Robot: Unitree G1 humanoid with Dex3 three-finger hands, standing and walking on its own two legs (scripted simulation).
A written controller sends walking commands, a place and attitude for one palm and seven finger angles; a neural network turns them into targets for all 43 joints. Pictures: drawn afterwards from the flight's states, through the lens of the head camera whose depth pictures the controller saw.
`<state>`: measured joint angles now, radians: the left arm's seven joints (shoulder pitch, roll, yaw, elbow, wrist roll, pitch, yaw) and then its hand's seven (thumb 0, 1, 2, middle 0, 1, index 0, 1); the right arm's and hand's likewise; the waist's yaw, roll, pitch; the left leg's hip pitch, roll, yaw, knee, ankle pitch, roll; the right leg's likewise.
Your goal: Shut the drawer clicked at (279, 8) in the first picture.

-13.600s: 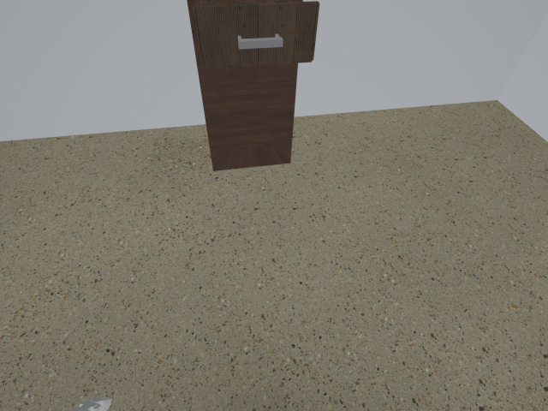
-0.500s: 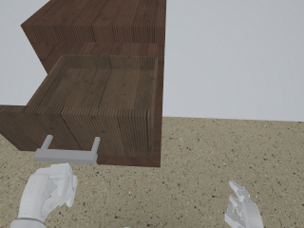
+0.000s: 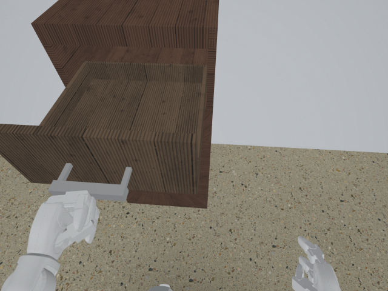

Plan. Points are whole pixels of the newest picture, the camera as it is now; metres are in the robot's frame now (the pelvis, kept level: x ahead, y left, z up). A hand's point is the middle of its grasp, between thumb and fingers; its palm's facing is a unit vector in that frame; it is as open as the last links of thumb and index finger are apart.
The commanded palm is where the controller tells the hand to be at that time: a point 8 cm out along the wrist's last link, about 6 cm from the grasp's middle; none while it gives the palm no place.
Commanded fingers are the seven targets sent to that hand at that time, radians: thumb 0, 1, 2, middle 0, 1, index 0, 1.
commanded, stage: push the drawer shut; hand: left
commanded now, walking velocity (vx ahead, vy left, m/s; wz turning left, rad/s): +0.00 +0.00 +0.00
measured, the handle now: (93, 180) +0.30 +0.22 +0.09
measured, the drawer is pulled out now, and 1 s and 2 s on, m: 0.29 0.17 0.05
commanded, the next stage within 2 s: none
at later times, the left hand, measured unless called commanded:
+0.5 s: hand (105, 189) +0.28 +0.19 +0.08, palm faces -0.02 -1.00 -0.06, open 3.1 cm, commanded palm +0.28 +0.24 +0.09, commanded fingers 0.00 0.90 0.90 -1.40 -1.60 -1.40 -1.60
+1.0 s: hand (116, 163) +0.34 +0.19 +0.08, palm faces +0.00 -1.00 -0.06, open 3.2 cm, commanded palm +0.34 +0.24 +0.09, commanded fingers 0.00 0.90 0.90 -1.40 -1.60 -1.40 -1.60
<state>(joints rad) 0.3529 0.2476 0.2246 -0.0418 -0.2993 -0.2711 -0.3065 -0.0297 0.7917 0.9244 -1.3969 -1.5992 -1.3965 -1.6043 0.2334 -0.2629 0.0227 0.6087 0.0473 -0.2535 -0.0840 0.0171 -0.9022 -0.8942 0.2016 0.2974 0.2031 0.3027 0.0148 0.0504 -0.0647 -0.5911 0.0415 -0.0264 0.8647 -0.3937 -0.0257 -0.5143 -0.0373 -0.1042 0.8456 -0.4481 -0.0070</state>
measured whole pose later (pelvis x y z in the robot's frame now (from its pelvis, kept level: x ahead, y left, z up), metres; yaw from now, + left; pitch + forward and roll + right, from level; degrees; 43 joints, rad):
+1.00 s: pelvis +0.00 +0.00 +0.01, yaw -1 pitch +7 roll +0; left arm -0.21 0.29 0.24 0.48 -0.23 -0.28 -0.24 0.01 0.86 0.97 -1.40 -1.60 -1.40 -1.60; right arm 0.26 -0.27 0.03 0.66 0.05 -0.15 -0.07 0.02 -0.90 -0.89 0.20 0.30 0.20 0.30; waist -0.02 0.04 -0.04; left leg -0.57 0.04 0.00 0.79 -0.35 -0.02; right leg -0.51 -0.03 -0.08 0.79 -0.40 -0.01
